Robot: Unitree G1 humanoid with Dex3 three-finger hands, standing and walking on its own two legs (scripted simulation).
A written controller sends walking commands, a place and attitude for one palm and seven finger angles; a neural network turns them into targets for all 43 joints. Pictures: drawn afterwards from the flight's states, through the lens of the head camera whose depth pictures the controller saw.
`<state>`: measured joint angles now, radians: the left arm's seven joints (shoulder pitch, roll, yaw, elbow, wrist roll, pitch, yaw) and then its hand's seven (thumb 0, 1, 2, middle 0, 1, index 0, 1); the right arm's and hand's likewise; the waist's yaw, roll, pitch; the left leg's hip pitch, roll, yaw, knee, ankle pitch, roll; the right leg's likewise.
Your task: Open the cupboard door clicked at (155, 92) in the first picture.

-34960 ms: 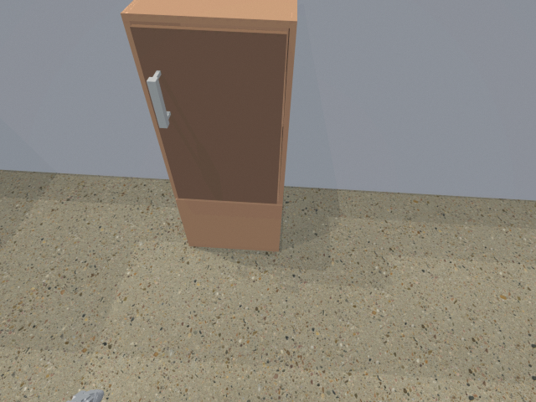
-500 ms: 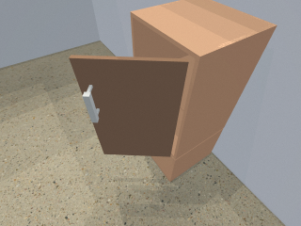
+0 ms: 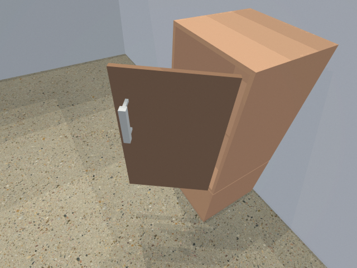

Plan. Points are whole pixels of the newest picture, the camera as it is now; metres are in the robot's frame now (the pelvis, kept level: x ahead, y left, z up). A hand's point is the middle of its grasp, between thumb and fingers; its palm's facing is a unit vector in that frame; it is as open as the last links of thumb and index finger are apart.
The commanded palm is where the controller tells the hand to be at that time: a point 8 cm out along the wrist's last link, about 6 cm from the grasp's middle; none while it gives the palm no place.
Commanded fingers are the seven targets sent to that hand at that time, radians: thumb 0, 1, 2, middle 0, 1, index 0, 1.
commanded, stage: come to a stop and stand still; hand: left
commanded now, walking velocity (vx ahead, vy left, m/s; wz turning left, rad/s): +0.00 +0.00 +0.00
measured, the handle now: (126, 121) +0.52 +0.20 +0.01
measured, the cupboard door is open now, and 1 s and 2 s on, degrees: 54 54 54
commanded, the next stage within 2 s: look again from close up in 0.78 s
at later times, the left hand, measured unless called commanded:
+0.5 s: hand out of the picture -0.04 +0.22 -0.18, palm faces +0.01 -0.99 -0.16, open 7.4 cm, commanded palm none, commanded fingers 0.00 0.90 0.90 -0.20 -0.30 -0.20 -0.30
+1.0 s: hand out of the picture -0.05 +0.21 -0.17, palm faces +0.02 -0.99 -0.15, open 7.4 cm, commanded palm none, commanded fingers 0.00 0.90 0.90 -0.20 -0.30 -0.20 -0.30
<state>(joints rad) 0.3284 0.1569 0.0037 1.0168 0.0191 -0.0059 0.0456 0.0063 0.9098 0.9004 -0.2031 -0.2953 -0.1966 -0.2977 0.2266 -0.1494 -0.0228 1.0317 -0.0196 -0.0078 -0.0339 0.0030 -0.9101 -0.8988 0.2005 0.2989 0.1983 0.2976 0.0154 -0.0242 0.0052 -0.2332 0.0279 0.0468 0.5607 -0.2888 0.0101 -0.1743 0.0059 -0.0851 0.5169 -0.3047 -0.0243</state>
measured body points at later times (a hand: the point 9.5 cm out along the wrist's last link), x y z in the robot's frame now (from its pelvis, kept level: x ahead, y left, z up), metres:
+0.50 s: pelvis -0.02 +0.06 +0.01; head -0.02 +0.08 +0.46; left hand -0.04 +0.27 -0.16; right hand -0.02 -0.17 -0.14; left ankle +0.01 +0.11 -0.73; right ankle -0.01 -0.10 -0.73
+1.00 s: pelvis -0.02 +0.06 +0.01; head -0.02 +0.07 +0.46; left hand -0.05 +0.26 -0.16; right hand -0.03 -0.16 -0.15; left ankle +0.01 +0.11 -0.73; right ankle -0.01 -0.10 -0.73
